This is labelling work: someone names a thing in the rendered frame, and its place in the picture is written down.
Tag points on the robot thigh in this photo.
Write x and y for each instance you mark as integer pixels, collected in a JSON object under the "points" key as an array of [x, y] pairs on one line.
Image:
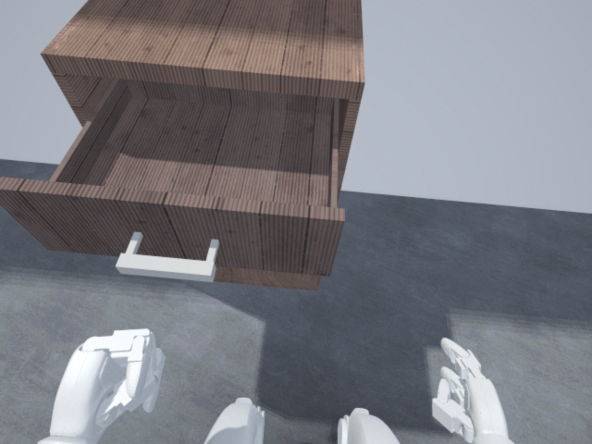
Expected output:
{"points": [[239, 423], [361, 428]]}

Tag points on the right robot thigh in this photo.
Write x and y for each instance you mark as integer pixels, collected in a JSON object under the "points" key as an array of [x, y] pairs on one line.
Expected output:
{"points": [[361, 428]]}

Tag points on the left robot thigh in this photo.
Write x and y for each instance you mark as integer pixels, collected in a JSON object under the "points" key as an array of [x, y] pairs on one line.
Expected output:
{"points": [[239, 423]]}

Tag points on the cabinet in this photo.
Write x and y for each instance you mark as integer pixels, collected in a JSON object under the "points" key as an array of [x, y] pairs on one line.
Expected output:
{"points": [[305, 47]]}

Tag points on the drawer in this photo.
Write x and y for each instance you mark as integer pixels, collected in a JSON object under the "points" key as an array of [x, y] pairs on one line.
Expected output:
{"points": [[184, 164]]}

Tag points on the left robot hand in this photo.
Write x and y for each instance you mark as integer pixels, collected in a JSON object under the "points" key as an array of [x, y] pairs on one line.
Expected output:
{"points": [[126, 363]]}

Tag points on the right robot hand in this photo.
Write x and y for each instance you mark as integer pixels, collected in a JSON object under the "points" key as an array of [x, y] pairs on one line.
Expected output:
{"points": [[476, 409]]}

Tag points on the handle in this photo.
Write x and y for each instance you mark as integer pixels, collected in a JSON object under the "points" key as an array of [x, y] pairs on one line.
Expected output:
{"points": [[165, 267]]}

